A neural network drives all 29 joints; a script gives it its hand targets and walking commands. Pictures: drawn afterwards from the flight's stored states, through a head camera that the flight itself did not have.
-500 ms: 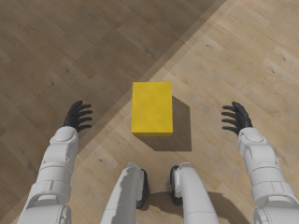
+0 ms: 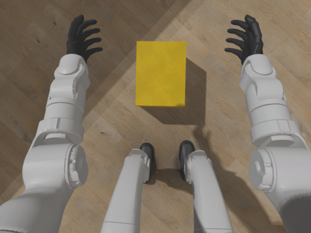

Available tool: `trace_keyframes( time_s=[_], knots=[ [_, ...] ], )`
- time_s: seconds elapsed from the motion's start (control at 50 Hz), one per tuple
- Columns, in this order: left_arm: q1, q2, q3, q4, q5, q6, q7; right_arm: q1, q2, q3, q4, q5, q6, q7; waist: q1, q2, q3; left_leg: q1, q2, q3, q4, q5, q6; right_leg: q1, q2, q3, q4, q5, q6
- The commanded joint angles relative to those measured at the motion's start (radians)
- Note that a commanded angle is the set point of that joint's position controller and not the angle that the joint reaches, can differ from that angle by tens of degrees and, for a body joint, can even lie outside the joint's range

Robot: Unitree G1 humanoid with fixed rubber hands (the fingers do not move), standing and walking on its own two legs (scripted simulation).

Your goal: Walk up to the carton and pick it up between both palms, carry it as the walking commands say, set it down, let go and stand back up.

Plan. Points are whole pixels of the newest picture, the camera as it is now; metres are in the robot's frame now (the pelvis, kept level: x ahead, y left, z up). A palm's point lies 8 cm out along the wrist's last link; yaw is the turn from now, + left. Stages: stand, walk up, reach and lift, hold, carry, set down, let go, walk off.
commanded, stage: reach and lift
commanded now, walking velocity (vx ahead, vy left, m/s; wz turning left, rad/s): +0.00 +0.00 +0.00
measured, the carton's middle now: (160, 77) +0.52 +0.04 -0.58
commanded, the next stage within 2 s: none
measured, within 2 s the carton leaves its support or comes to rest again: neither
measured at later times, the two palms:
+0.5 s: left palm (98, 69) +0.48 +0.21 -0.24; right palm (229, 68) +0.49 -0.16 -0.24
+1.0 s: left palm (114, 76) +0.49 +0.20 -0.38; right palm (213, 77) +0.49 -0.16 -0.38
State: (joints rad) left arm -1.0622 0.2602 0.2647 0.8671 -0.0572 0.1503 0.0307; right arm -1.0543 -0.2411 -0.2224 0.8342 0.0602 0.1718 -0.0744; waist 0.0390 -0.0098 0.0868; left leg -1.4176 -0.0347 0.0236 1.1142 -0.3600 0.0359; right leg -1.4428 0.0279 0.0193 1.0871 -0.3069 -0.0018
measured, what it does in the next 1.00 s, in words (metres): lowers itself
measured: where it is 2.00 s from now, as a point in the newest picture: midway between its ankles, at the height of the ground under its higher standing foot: (166, 169)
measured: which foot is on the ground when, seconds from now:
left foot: down 0.00-1.00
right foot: down 0.00-1.00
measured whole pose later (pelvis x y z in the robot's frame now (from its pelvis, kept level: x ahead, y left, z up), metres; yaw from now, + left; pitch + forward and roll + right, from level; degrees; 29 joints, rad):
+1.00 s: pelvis -0.06 -0.01 -0.22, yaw +2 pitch +30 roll -1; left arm -1.46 0.41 0.11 0.95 -0.19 0.23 0.12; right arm -1.42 -0.35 -0.11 0.88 0.22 0.24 -0.18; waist 0.01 -0.01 0.52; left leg -1.97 -0.07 -0.01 2.01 -0.56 0.00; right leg -1.98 0.08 0.01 1.98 -0.51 0.02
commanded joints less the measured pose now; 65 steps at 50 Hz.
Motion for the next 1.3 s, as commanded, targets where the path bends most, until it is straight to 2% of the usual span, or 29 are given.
trace_keyframes(
  time_s=[0.0, 0.02, 0.04, 0.12, 0.2, 0.24, 0.28, 0.32, 0.36, 0.38, 0.4, 0.42, 0.44, 0.5, 0.52, 0.64, 0.66, 0.7, 0.76, 0.82, 0.9, 0.94, 1.04, 1.06, 1.08, 1.14, 1.24, 1.26, 1.28],
  knots=[
    [-0.279, 0.188, 0.037, -0.194, 0.019, -0.08, -0.01, -0.305, -0.134, -0.048, -0.22, -0.043, -0.083, -0.026, -0.014, -0.053, -1.423, 0.455, -0.035, -0.046, -0.045, 0.562, -0.04, 0.77, 0.03, 0.03, 0.042, 0.624, 0.029],
    [-0.255, 0.227, 0.071, -0.19, 0.034, -0.083, -0.012, -0.273, -0.124, -0.043, -0.211, -0.036, -0.076, -0.031, 0.021, -0.039, -1.476, 0.481, -0.045, -0.035, -0.048, 0.592, -0.041, 0.835, 0.028, 0.049, 0.035, 0.662, 0.031],
    [-0.251, 0.177, 0.023, -0.168, -0.011, -0.078, -0.016, -0.277, -0.086, -0.018, -0.209, -0.029, -0.074, -0.029, -0.02, -0.1, -1.487, 0.467, -0.045, -0.041, -0.044, 0.571, -0.036, 0.858, 0.036, 0.03, 0.042, 0.657, 0.04],
    [-0.307, 0.211, 0.034, -0.341, 0.013, -0.083, -0.008, -0.277, -0.136, -0.035, -0.317, -0.008, -0.081, -0.028, 0.002, -0.003, -1.671, 0.668, -0.046, -0.061, -0.003, 0.75, -0.045, 0.824, 0.044, 0.018, 0.074, 0.729, 0.024],
    [-0.373, 0.219, 0.005, -0.398, 0.008, -0.028, 0.023, -0.334, -0.187, -0.039, -0.373, 0.016, -0.038, -0.025, -0.008, 0.057, -1.874, 1.007, -0.033, -0.081, 0.067, 0.74, -0.067, 0.646, 0.07, -0.059, 0.099, 0.493, 0.029],
    [-0.365, 0.172, -0.058, -0.366, -0.043, -0.014, 0.035, -0.324, -0.173, -0.024, -0.334, 0.043, -0.034, -0.026, -0.047, 0.05, -1.785, 0.919, -0.02, -0.078, 0.107, 0.681, -0.076, 0.594, 0.065, -0.061, 0.123, 0.479, 0.028],
    [-0.418, 0.202, -0.043, -0.329, -0.067, -0.019, 0.029, -0.433, -0.146, 0.032, -0.402, 0.054, -0.036, -0.035, 0.009, -0.008, -1.813, 0.766, -0.045, -0.054, 0.18, 0.664, -0.062, 0.693, 0.062, -0.04, 0.203, 0.56, 0.027],
    [-0.428, 0.238, -0.034, -0.367, -0.056, -0.032, 0.048, -0.406, -0.208, -0.018, -0.397, 0.023, -0.049, -0.052, -0.034, -0.016, -1.811, 0.702, -0.046, -0.074, 0.228, 0.702, -0.063, 0.657, 0.057, -0.026, 0.26, 0.601, 0.02],
    [-0.51, 0.269, -0.035, -0.325, -0.041, -0.027, 0.057, -0.467, -0.218, -0.037, -0.349, 0.018, -0.04, -0.068, -0.042, -0.002, -1.764, 0.586, -0.053, -0.049, 0.268, 0.557, -0.058, 0.622, 0.061, -0.048, 0.318, 0.514, 0.023],
    [-0.616, 0.309, -0.045, -0.495, -0.057, -0.02, 0.061, -0.53, -0.245, -0.025, -0.43, 0.06, -0.023, -0.071, -0.035, 0.046, -1.912, 0.705, -0.052, -0.039, 0.29, 0.547, -0.065, 0.629, 0.068, -0.044, 0.312, 0.445, 0.017],
    [-0.585, 0.298, -0.049, -0.294, -0.046, -0.011, 0.065, -0.51, -0.214, -0.015, -0.277, 0.059, -0.011, -0.068, -0.018, 0.037, -1.712, 0.542, -0.04, -0.037, 0.323, 0.44, -0.057, 0.511, 0.058, -0.041, 0.349, 0.363, 0.023],
    [-0.622, 0.292, -0.063, -0.427, -0.056, -0.001, 0.071, -0.539, -0.229, -0.001, -0.376, 0.085, 0.004, -0.072, -0.016, 0.059, -1.868, 0.65, -0.05, -0.021, 0.314, 0.472, -0.068, 0.586, 0.066, -0.046, 0.344, 0.38, 0.019],
    [-0.651, 0.324, -0.068, -0.244, -0.058, 0.015, 0.066, -0.57, -0.199, 0.015, -0.253, 0.097, 0.023, -0.075, -0.017, 0.038, -1.66, 0.518, -0.04, -0.029, 0.344, 0.317, -0.053, 0.435, 0.06, -0.045, 0.362, 0.225, 0.023],
    [-0.683, 0.319, -0.115, -0.296, -0.091, 0.059, 0.074, -0.648, -0.247, 0.018, -0.313, 0.123, 0.046, -0.086, -0.039, 0.035, -1.866, 0.482, -0.045, -0.018, 0.353, 0.165, -0.06, 0.592, 0.057, -0.059, 0.409, 0.163, 0.024],
    [-0.696, 0.317, -0.095, -0.061, -0.079, 0.061, 0.07, -0.636, -0.261, 0.005, -0.06, 0.093, 0.059, -0.089, -0.048, 0.035, -1.498, 0.25, -0.025, -0.006, 0.385, -0.017, -0.053, 0.327, 0.038, -0.062, 0.436, -0.041, 0.016],
    [-0.732, 0.348, -0.102, -0.202, -0.096, 0.053, 0.082, -0.694, -0.236, 0.066, -0.22, 0.143, 0.059, -0.106, 0.001, 0.029, -1.753, 0.303, -0.038, 0.005, 0.495, 0.111, -0.044, 0.447, 0.051, -0.053, 0.543, 0.096, 0.02],
    [-0.709, 0.355, -0.072, 0.002, -0.062, 0.047, 0.083, -0.687, -0.223, 0.058, -0.08, 0.12, 0.053, -0.102, 0.02, 0.003, -1.484, 0.089, -0.03, 0.011, 0.518, 0.047, -0.033, 0.292, 0.044, -0.05, 0.578, 0.045, 0.026],
    [-0.758, 0.343, -0.082, -0.061, -0.094, 0.045, 0.077, -0.706, -0.235, 0.058, -0.075, 0.096, 0.049, -0.11, -0.022, -0.022, -1.477, 0.078, -0.027, 0.001, 0.528, 0.018, -0.039, 0.317, 0.043, -0.052, 0.596, 0.022, 0.023],
    [-0.772, 0.391, -0.085, -0.215, -0.112, 0.041, 0.091, -0.776, -0.269, 0.081, -0.301, 0.158, 0.037, -0.121, 0.0, -0.012, -1.763, 0.214, -0.03, 0.021, 0.603, 0.11, -0.032, 0.435, 0.037, -0.051, 0.653, 0.124, 0.025],
    [-0.771, 0.35, -0.117, -0.058, -0.129, 0.045, 0.089, -0.74, -0.256, 0.088, -0.111, 0.146, 0.042, -0.119, -0.018, -0.004, -1.551, 0.095, -0.02, 0.008, 0.632, 0.041, -0.038, 0.247, 0.035, -0.065, 0.692, 0.03, 0.019],
    [-0.81, 0.377, -0.115, -0.21, -0.123, 0.028, 0.1, -0.745, -0.284, 0.079, -0.184, 0.152, 0.028, -0.112, -0.01, 0.05, -1.654, 0.167, -0.023, 0.007, 0.699, 0.149, -0.056, 0.238, 0.04, -0.061, 0.759, 0.121, 0.015],
    [-0.763, 0.315, -0.133, -0.035, -0.13, 0.022, 0.097, -0.73, -0.266, 0.096, -0.102, 0.163, 0.01, -0.097, -0.015, 0.019, -1.444, 0.093, -0.01, -0.008, 0.731, 0.113, -0.047, 0.084, 0.035, -0.064, 0.775, 0.058, 0.015],
    [-0.744, 0.283, -0.152, -0.104, -0.165, -0.014, 0.084, -0.704, -0.264, 0.103, -0.129, 0.174, -0.03, -0.083, -0.047, 0.05, -1.501, 0.119, -0.011, -0.008, 0.808, 0.196, -0.06, 0.125, 0.03, -0.055, 0.845, 0.149, 0.013],
    [-0.718, 0.298, -0.156, -0.006, -0.141, -0.022, 0.082, -0.683, -0.273, 0.092, -0.02, 0.154, -0.04, -0.079, -0.035, 0.051, -1.385, 0.024, -0.005, -0.024, 0.823, 0.186, -0.061, 0.023, 0.03, -0.06, 0.876, 0.154, 0.019],
    [-0.771, 0.32, -0.15, -0.136, -0.171, -0.022, 0.085, -0.762, -0.269, 0.099, -0.214, 0.17, -0.046, -0.086, -0.042, 0.001, -1.528, 0.114, -0.015, -0.026, 0.819, 0.219, -0.051, 0.12, 0.036, -0.069, 0.878, 0.179, 0.029],
    [-0.71, 0.349, -0.131, 0.0, -0.153, -0.049, 0.08, -0.679, -0.233, 0.124, -0.043, 0.159, -0.058, -0.078, -0.016, -0.02, -1.358, -0.02, -0.009, -0.02, 0.855, 0.171, -0.05, 0.064, 0.028, -0.049, 0.915, 0.144, 0.035],
    [-0.699, 0.299, -0.15, 0.071, -0.153, -0.083, 0.069, -0.658, -0.21, 0.148, 0.067, 0.195, -0.091, -0.06, 0.012, 0.034, -1.229, -0.114, 0.004, -0.022, 0.903, 0.172, -0.061, -0.02, 0.03, -0.033, 0.972, 0.156, 0.034],
    [-0.713, 0.335, -0.133, -0.092, -0.163, -0.094, 0.073, -0.68, -0.219, 0.136, -0.068, 0.188, -0.095, -0.068, 0.012, 0.026, -1.403, -0.007, -0.012, -0.017, 0.924, 0.262, -0.059, 0.064, 0.031, -0.028, 0.985, 0.23, 0.033],
    [-0.679, 0.317, -0.145, 0.131, -0.166, -0.087, 0.069, -0.664, -0.24, 0.146, 0.109, 0.175, -0.096, -0.066, 0.011, 0.004, -1.176, -0.158, 0.003, -0.016, 0.929, 0.157, -0.067, -0.057, 0.016, -0.037, 1.002, 0.13, 0.037]
  ],
)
